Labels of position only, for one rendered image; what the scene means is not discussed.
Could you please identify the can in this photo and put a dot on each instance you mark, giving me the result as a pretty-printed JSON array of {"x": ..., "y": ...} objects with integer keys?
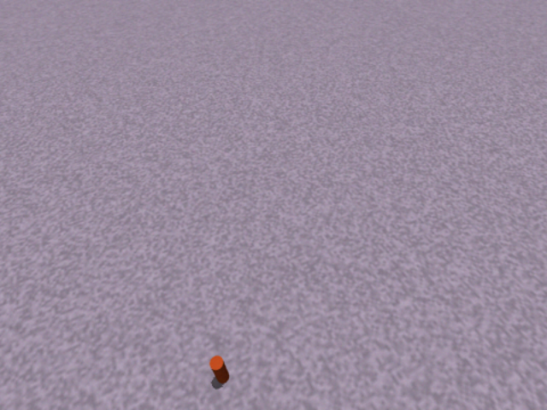
[{"x": 219, "y": 369}]

